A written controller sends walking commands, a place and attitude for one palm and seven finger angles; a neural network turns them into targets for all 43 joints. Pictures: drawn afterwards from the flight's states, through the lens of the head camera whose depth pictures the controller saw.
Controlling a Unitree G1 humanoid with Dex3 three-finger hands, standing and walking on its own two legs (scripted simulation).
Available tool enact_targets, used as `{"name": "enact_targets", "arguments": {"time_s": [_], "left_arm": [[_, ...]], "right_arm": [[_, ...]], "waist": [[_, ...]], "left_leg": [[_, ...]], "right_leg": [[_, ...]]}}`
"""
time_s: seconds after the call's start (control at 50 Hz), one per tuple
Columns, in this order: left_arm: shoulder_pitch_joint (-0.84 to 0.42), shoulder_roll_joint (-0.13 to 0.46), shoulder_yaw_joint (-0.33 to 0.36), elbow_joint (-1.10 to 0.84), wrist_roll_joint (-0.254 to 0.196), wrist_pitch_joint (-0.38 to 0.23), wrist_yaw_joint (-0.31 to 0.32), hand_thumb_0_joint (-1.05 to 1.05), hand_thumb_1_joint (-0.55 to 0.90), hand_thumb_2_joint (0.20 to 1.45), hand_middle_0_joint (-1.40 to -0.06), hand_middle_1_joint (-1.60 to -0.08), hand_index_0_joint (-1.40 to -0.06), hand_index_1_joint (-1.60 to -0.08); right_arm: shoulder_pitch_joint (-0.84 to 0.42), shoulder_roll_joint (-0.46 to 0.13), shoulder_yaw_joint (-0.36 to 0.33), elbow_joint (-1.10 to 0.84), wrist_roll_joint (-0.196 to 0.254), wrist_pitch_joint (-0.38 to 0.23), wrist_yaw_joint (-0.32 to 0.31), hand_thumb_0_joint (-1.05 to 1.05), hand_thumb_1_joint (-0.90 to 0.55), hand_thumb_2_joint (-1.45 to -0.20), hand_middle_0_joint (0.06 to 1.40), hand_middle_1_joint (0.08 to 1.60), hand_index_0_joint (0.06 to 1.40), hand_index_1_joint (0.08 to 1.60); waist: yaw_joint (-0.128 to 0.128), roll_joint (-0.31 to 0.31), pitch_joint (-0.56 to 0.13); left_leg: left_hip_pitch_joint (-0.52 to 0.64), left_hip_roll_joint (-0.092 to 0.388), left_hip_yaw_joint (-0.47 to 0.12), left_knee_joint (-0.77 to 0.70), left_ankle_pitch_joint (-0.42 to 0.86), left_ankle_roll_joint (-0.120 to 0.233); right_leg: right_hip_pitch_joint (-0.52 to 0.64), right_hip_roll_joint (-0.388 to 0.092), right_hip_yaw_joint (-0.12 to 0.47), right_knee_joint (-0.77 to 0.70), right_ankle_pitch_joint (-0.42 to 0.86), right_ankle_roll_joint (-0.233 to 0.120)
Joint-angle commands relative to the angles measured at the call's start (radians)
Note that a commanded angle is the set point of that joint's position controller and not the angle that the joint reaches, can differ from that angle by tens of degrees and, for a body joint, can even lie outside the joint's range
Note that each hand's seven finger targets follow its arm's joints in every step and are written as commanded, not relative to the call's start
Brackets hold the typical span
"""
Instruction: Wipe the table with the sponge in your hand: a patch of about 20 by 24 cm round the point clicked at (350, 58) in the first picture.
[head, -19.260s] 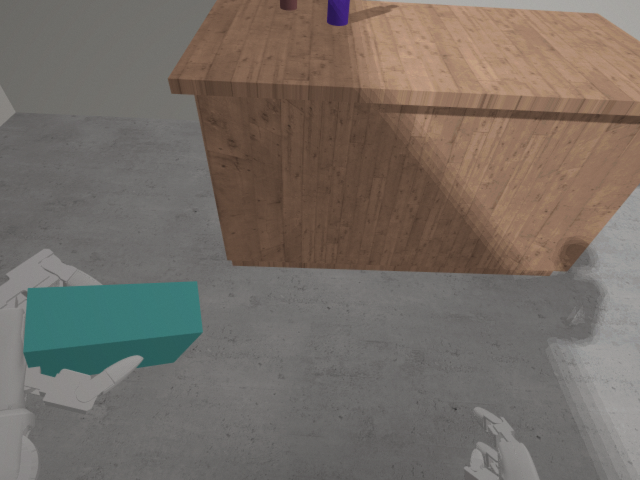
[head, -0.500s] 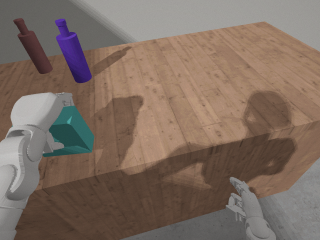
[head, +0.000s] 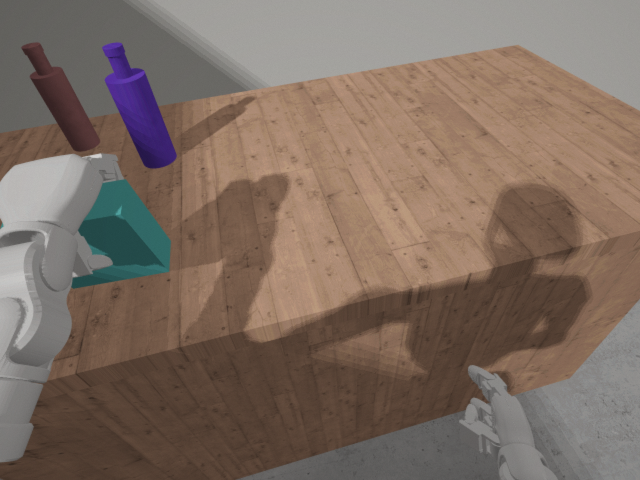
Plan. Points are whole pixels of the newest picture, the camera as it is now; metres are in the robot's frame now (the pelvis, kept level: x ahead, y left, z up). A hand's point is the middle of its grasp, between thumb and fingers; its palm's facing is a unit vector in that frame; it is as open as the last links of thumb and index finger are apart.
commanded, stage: move the sponge above the wiping area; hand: left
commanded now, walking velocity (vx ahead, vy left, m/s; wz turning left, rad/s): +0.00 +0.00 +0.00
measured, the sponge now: (107, 247) +0.30 +0.33 +0.15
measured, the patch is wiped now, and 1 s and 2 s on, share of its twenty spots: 0.05 0.05 0.05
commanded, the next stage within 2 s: lower the sponge onto the table in 1.86 s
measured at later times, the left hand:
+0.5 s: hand (62, 212) +0.29 +0.35 +0.21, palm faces +0.22 +0.01 -0.97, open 9.4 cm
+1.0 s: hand (48, 214) +0.29 +0.37 +0.21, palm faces +0.18 +0.00 -0.98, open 9.4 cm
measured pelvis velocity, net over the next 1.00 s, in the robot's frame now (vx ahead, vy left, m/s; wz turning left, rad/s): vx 0.00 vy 0.01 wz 0.01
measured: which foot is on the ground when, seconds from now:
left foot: down 0.00-1.00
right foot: down 0.00-1.00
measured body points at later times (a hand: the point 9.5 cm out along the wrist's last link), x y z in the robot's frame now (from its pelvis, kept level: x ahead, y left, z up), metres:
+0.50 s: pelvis +0.00 +0.00 +0.00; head +0.00 -0.04 +0.45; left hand +0.28 +0.34 +0.26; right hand +0.25 -0.19 -0.08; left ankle +0.04 +0.13 -0.74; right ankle -0.01 -0.10 -0.74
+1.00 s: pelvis +0.00 +0.01 +0.00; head +0.00 -0.03 +0.45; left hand +0.28 +0.36 +0.26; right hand +0.26 -0.18 -0.08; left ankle +0.04 +0.13 -0.74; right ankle -0.01 -0.10 -0.74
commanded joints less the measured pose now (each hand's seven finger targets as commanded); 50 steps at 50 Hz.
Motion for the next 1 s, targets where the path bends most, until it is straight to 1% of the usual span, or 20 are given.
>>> {"name": "enact_targets", "arguments": {"time_s": [0.0, 0.08, 0.14, 0.18, 0.22, 0.26, 0.32, 0.38, 0.42, 0.46, 0.54, 0.62, 0.7, 0.72, 0.74, 0.76, 0.82, 0.88, 0.96, 0.98], "left_arm": [[-0.234, 0.302, 0.203, 0.004, 0.017, 0.121, 0.020, 0.000, 0.100, 1.300, -1.200, -1.600, -1.200, -1.600], [-0.179, 0.192, 0.056, -0.022, 0.028, 0.141, -0.096, 0.000, 0.100, 1.300, -1.200, -1.600, -1.200, -1.600], [-0.220, 0.247, 0.062, -0.141, 0.050, 0.084, -0.149, 0.000, 0.100, 1.300, -1.200, -1.600, -1.200, -1.600], [-0.243, 0.341, 0.143, -0.257, 0.056, 0.010, -0.156, 0.000, 0.100, 1.300, -1.200, -1.600, -1.200, -1.600], [-0.317, 0.440, 0.242, -0.407, 0.057, -0.069, -0.111, 0.000, 0.100, 1.300, -1.200, -1.600, -1.200, -1.600], [-0.292, 0.439, 0.304, -0.341, 0.055, -0.112, -0.037, 0.000, 0.100, 1.300, -1.200, -1.600, -1.200, -1.600], [-0.347, 0.420, 0.342, -0.247, 0.034, -0.074, 0.051, 0.000, 0.100, 1.300, -1.200, -1.600, -1.200, -1.600], [-0.320, 0.322, 0.269, -0.083, -0.001, 0.030, 0.094, 0.000, 0.100, 1.300, -1.200, -1.600, -1.200, -1.600], [-0.308, 0.312, 0.235, -0.031, 0.003, 0.074, 0.069, 0.000, 0.100, 1.300, -1.200, -1.600, -1.200, -1.600], [-0.259, 0.270, 0.165, 0.003, 0.021, 0.106, 0.016, 0.000, 0.100, 1.300, -1.200, -1.600, -1.200, -1.600], [-0.221, 0.157, 0.021, -0.046, 0.030, 0.128, -0.092, 0.000, 0.100, 1.300, -1.200, -1.600, -1.200, -1.600], [-0.291, 0.285, 0.086, -0.265, 0.066, 0.059, -0.139, 0.000, 0.100, 1.300, -1.200, -1.600, -1.200, -1.600], [-0.351, 0.399, 0.244, -0.370, 0.077, -0.053, -0.051, 0.000, 0.100, 1.300, -1.200, -1.600, -1.200, -1.600], [-0.358, 0.477, 0.329, -0.395, 0.075, -0.057, -0.014, 0.000, 0.100, 1.300, -1.200, -1.600, -1.200, -1.600], [-0.370, 0.412, 0.300, -0.327, 0.068, -0.047, 0.020, 0.000, 0.100, 1.300, -1.200, -1.600, -1.200, -1.600], [-0.338, 0.404, 0.319, -0.265, 0.053, -0.031, 0.050, 0.000, 0.100, 1.300, -1.200, -1.600, -1.200, -1.600], [-0.385, 0.328, 0.257, -0.151, 0.023, 0.059, 0.085, 0.000, 0.100, 1.300, -1.200, -1.600, -1.200, -1.600], [-0.292, 0.283, 0.190, -0.054, 0.021, 0.124, 0.039, 0.000, 0.100, 1.300, -1.200, -1.600, -1.200, -1.600], [-0.211, 0.135, 0.024, -0.072, 0.020, 0.163, -0.066, 0.000, 0.100, 1.300, -1.200, -1.600, -1.200, -1.600], [-0.204, 0.140, 0.016, -0.076, 0.020, 0.160, -0.087, 0.000, 0.100, 1.300, -1.200, -1.600, -1.200, -1.600]], "right_arm": [[-0.201, -0.136, -0.052, -0.166, 0.007, -0.016, 0.014, 0.000, -0.900, -0.900, 0.200, 0.300, 0.200, 0.300], [-0.205, -0.132, -0.046, -0.222, 0.023, -0.009, 0.017, 0.000, -0.900, -0.900, 0.200, 0.300, 0.200, 0.300], [-0.188, -0.120, -0.040, -0.250, 0.020, -0.027, 0.010, 0.000, -0.900, -0.900, 0.200, 0.300, 0.200, 0.300], [-0.168, -0.119, -0.046, -0.254, 0.008, -0.033, 0.001, 0.000, -0.900, -0.900, 0.200, 0.300, 0.200, 0.300], [-0.178, -0.101, -0.038, -0.271, 0.001, -0.062, -0.018, 0.000, -0.900, -0.900, 0.200, 0.300, 0.200, 0.300], [-0.123, -0.090, -0.042, -0.229, -0.016, -0.077, -0.034, 0.000, -0.900, -0.900, 0.200, 0.300, 0.200, 0.300], [-0.158, -0.101, -0.050, -0.198, -0.001, -0.075, -0.022, 0.000, -0.900, -0.900, 0.200, 0.300, 0.200, 0.300], [-0.164, -0.123, -0.063, -0.166, -0.002, -0.047, -0.003, 0.000, -0.900, -0.900, 0.200, 0.300, 0.200, 0.300], [-0.210, -0.125, -0.054, -0.171, 0.013, -0.043, 0.004, 0.000, -0.900, -0.900, 0.200, 0.300, 0.200, 0.300], [-0.195, -0.132, -0.052, -0.182, 0.014, -0.025, 0.007, 0.000, -0.900, -0.900, 0.200, 0.300, 0.200, 0.300], [-0.205, -0.120, -0.043, -0.231, 0.024, -0.018, 0.014, 0.000, -0.900, -0.900, 0.200, 0.300, 0.200, 0.300], [-0.222, -0.108, -0.036, -0.265, 0.021, -0.032, 0.009, 0.000, -0.900, -0.900, 0.200, 0.300, 0.200, 0.300], [-0.153, -0.094, -0.038, -0.240, -0.010, -0.055, -0.013, 0.000, -0.900, -0.900, 0.200, 0.300, 0.200, 0.300], [-0.177, -0.098, -0.034, -0.239, -0.012, -0.069, -0.017, 0.000, -0.900, -0.900, 0.200, 0.300, 0.200, 0.300], [-0.154, -0.088, -0.036, -0.218, -0.022, -0.065, -0.022, 0.000, -0.900, -0.900, 0.200, 0.300, 0.200, 0.300], [-0.152, -0.090, -0.043, -0.197, -0.013, -0.061, -0.014, 0.000, -0.900, -0.900, 0.200, 0.300, 0.200, 0.300], [-0.215, -0.105, -0.042, -0.177, 0.007, -0.044, 0.007, 0.000, -0.900, -0.900, 0.200, 0.300, 0.200, 0.300], [-0.197, -0.131, -0.048, -0.176, 0.003, -0.016, 0.012, 0.000, -0.900, -0.900, 0.200, 0.300, 0.200, 0.300], [-0.210, -0.116, -0.037, -0.223, 0.029, -0.007, 0.020, 0.000, -0.900, -0.900, 0.200, 0.300, 0.200, 0.300], [-0.204, -0.122, -0.042, -0.227, 0.027, -0.004, 0.018, 0.000, -0.900, -0.900, 0.200, 0.300, 0.200, 0.300]], "waist": [[0.009, -0.047, -0.215], [-0.030, -0.076, -0.238], [-0.041, -0.060, -0.300], [-0.037, -0.060, -0.331], [-0.024, -0.001, -0.354], [-0.018, 0.025, -0.294], [0.005, 0.137, -0.226], [0.019, 0.065, -0.217], [0.005, -0.001, -0.188], [-0.006, -0.066, -0.229], [-0.035, -0.064, -0.254], [-0.036, -0.036, -0.315], [-0.008, 0.026, -0.341], [0.015, 0.089, -0.340], [0.010, 0.072, -0.332], [0.013, 0.077, -0.290], [0.022, 0.102, -0.228], [0.013, -0.001, -0.240], [-0.027, -0.053, -0.246], [-0.034, -0.063, -0.241]], "left_leg": [[0.077, -0.035, 0.027, -0.036, 0.165, 0.022], [0.072, -0.044, 0.034, -0.017, 0.122, 0.042], [0.108, -0.057, 0.027, 0.012, 0.143, 0.062], [0.147, -0.064, 0.020, 0.023, 0.186, 0.074], [0.198, -0.062, 0.012, 0.025, 0.206, 0.076], [0.198, -0.059, 0.018, 0.010, 0.221, 0.064], [0.171, -0.053, 0.012, -0.007, 0.215, 0.039], [0.118, -0.041, 0.020, -0.021, 0.212, 0.020], [0.099, -0.037, 0.026, -0.032, 0.166, 0.021], [0.084, -0.037, 0.031, -0.037, 0.157, 0.027], [0.093, -0.044, 0.026, -0.018, 0.136, 0.042], [0.146, -0.050, 0.010, -0.001, 0.153, 0.064], [0.203, -0.048, -0.006, -0.019, 0.245, 0.060], [0.203, -0.046, -0.013, -0.024, 0.241, 0.056], [0.187, -0.049, 0.002, -0.023, 0.264, 0.049], [0.178, -0.042, 0.002, -0.025, 0.275, 0.036], [0.139, -0.033, 0.004, -0.043, 0.230, 0.017], [0.101, -0.034, 0.012, -0.054, 0.194, 0.018], [0.102, -0.034, 0.014, -0.042, 0.162, 0.032], [0.102, -0.035, 0.010, -0.038, 0.135, 0.038]], "right_leg": [[-0.011, -0.013, 0.031, -0.083, 0.153, -0.021], [-0.035, -0.016, 0.013, -0.064, 0.173, -0.006], [-0.032, -0.015, 0.020, -0.045, 0.203, -0.009], [-0.019, -0.010, 0.022, -0.040, 0.248, -0.007], [-0.018, -0.003, 0.047, -0.045, 0.222, -0.022], [-0.053, -0.002, 0.026, -0.068, 0.173, -0.028], [-0.052, 0.002, 0.061, -0.086, 0.146, -0.052], [-0.023, -0.015, 0.028, -0.085, 0.161, -0.040], [-0.038, -0.008, 0.048, -0.088, 0.130, -0.033], [-0.023, -0.015, 0.020, -0.076, 0.148, -0.017], [-0.044, -0.013, 0.005, -0.060, 0.175, -0.014], [-0.038, 0.001, 0.023, -0.045, 0.178, -0.018], [-0.024, 0.008, 0.010, -0.052, 0.171, -0.036], [-0.011, 0.015, 0.039, -0.054, 0.157, -0.054], [-0.002, 0.007, 0.018, -0.054, 0.173, -0.053], [-0.010, 0.004, 0.020, -0.066, 0.173, -0.051], [-0.028, 0.004, 0.036, -0.080, 0.130, -0.056], [-0.007, -0.004, 0.010, -0.081, 0.150, -0.036], [-0.037, -0.006, -0.009, -0.068, 0.165, -0.020], [-0.049, -0.004, -0.009, -0.073, 0.155, -0.017]]}}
